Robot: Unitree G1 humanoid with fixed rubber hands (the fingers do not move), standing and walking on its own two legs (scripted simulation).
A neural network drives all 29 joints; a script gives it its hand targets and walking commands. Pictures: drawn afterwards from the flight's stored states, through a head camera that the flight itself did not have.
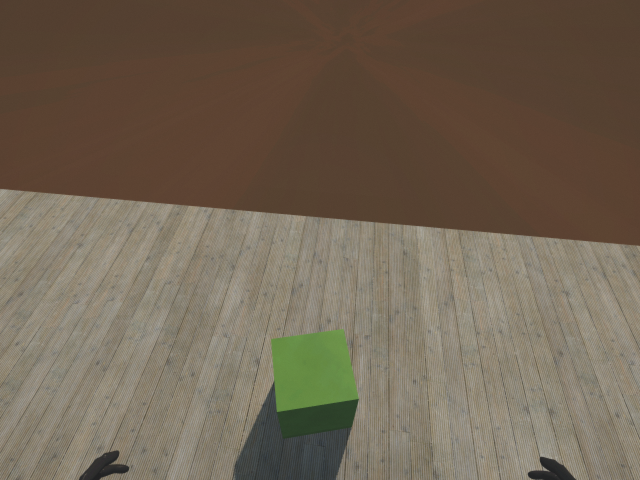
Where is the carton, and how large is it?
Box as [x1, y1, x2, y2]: [271, 329, 358, 438]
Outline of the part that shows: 343,329 271,339 276,407 283,438 351,426 358,397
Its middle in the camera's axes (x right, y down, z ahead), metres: -0.02 +0.43 +1.13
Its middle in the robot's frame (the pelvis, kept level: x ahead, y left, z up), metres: +0.47 +0.03 -0.66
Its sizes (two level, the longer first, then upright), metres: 0.210 0.200 0.250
